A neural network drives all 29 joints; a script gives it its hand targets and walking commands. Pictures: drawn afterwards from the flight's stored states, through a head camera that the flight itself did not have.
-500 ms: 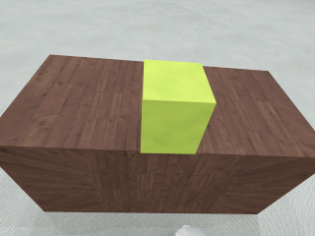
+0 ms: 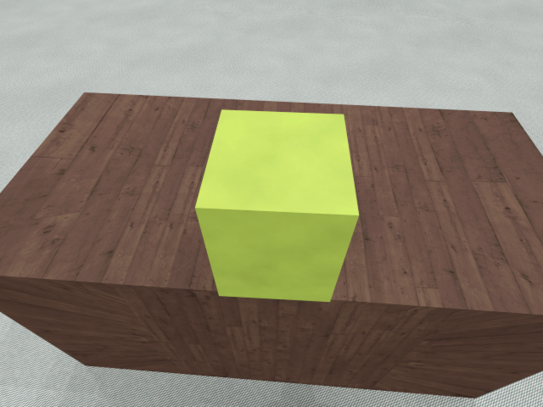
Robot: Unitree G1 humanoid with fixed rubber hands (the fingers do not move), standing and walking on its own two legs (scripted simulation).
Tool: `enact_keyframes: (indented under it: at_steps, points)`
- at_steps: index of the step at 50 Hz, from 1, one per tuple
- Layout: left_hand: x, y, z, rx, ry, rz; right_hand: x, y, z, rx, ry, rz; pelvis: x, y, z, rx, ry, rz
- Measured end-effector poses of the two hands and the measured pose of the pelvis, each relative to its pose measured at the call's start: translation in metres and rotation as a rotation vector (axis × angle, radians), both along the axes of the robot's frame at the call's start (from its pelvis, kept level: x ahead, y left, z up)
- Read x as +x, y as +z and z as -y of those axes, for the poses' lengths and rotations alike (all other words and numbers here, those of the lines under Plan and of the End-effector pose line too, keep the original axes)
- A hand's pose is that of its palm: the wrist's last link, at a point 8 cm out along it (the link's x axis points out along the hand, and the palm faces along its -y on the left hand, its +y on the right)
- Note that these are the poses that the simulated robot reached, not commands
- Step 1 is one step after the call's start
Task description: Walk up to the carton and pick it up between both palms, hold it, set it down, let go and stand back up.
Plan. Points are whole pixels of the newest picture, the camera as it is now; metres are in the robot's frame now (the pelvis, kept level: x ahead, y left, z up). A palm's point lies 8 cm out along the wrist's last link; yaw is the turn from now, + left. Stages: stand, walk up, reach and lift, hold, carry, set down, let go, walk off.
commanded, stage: walk up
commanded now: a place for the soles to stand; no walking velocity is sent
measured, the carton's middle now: (278, 209) +0.43 +0.01 +0.04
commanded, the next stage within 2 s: none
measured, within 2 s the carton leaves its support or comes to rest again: neither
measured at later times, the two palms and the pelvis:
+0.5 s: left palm out of the picture +0.00 +0.23 -0.12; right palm out of the picture +0.05 -0.26 -0.12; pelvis +0.00 -0.02 +0.01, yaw +6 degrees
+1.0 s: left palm out of the picture -0.03 +0.24 -0.13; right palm out of the picture +0.03 -0.27 -0.11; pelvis -0.02 -0.02 +0.01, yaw +9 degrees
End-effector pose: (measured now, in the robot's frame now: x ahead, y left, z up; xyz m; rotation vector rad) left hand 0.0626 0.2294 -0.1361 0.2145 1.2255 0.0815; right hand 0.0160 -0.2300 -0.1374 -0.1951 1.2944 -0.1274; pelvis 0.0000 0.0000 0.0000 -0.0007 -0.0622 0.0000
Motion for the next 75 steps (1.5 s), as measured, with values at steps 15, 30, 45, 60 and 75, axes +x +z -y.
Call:
enact_keyframes:
  at_steps: [15, 30, 45, 60, 75]
  points:
    - [-0.007, 0.014, -0.006, 0.026, 0.058, 0.006, 0.048, 0.021, 0.028, -0.035, 0.073, 0.069, 0.007, 0.013, 0.013, -0.010, 0.065, -0.017]
    - [-0.077, 0.011, -0.003, 0.035, 0.138, -0.115, 0.019, 0.016, 0.033, -0.026, 0.124, -0.016, -0.010, 0.014, 0.021, -0.018, 0.113, -0.015]
    - [-0.088, 0.004, -0.009, 0.024, 0.170, -0.103, 0.003, 0.022, 0.040, -0.072, 0.132, -0.042, -0.019, 0.011, 0.019, -0.023, 0.148, -0.025]
    - [-0.099, 0.007, -0.005, 0.041, 0.211, -0.122, 0.038, 0.019, 0.037, -0.057, 0.185, 0.005, -0.008, 0.010, 0.021, -0.032, 0.181, -0.041]
    - [-0.109, -0.014, -0.053, 0.001, 0.260, -0.086, 0.073, 0.010, -0.023, -0.064, 0.250, 0.049, -0.013, -0.007, -0.035, -0.023, 0.236, 0.034]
